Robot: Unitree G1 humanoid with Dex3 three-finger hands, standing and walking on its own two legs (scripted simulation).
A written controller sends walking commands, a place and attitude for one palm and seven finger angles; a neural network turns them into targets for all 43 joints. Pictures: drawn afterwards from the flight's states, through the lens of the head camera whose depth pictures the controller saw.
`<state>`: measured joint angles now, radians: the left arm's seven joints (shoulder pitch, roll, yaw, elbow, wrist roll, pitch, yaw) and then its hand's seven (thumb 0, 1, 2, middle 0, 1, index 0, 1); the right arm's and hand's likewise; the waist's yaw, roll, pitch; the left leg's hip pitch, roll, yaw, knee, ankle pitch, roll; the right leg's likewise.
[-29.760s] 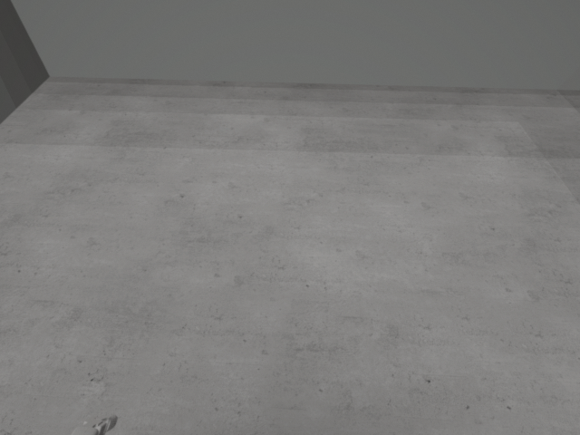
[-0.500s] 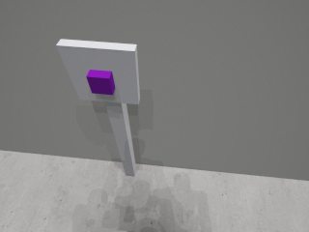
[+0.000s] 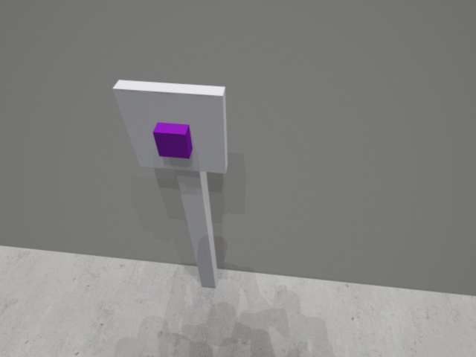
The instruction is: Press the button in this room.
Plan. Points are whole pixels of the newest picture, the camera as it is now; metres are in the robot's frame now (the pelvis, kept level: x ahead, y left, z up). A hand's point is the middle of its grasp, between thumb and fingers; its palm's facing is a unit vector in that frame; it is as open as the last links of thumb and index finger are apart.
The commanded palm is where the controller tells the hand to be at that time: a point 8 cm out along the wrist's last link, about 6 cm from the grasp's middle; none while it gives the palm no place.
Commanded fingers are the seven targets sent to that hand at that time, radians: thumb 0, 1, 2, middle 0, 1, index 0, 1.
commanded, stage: come to a stop and stand still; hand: left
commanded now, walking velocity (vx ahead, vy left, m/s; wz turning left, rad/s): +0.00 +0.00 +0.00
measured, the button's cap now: (174, 139) +0.48 +0.17 +0.10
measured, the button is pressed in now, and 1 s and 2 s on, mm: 0 0 0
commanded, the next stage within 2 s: look again from close up in 0.08 s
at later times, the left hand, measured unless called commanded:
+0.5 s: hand out of the picture +0.04 +0.19 -0.17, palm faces +0.00 -0.98 -0.22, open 7.3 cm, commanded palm none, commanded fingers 0.00 0.90 0.90 -0.20 -0.30 -0.20 -0.30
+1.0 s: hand (139, 302) +0.21 +0.18 -0.01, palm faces +0.23 -0.97 -0.09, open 6.8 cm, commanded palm +0.13 +0.22 -0.04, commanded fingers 0.00 0.90 0.90 -0.53 -0.66 -0.53 -0.66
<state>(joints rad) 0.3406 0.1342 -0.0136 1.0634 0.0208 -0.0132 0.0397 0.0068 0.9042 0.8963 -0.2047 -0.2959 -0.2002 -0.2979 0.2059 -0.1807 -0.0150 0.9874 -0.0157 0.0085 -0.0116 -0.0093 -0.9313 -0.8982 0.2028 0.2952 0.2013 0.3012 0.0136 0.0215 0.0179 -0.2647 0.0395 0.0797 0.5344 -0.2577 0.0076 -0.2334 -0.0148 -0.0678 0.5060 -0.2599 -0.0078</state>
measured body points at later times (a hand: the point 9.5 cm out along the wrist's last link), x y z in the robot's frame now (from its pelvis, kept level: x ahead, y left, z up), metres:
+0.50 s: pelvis +0.01 +0.01 +0.00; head +0.02 +0.00 +0.45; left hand +0.04 +0.24 -0.15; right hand +0.00 -0.20 -0.16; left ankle +0.02 +0.11 -0.74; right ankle +0.01 -0.12 -0.74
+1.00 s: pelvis +0.01 +0.00 -0.01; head +0.02 -0.01 +0.44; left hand +0.19 +0.23 +0.00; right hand +0.15 -0.25 -0.12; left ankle +0.02 +0.11 -0.74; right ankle +0.01 -0.12 -0.74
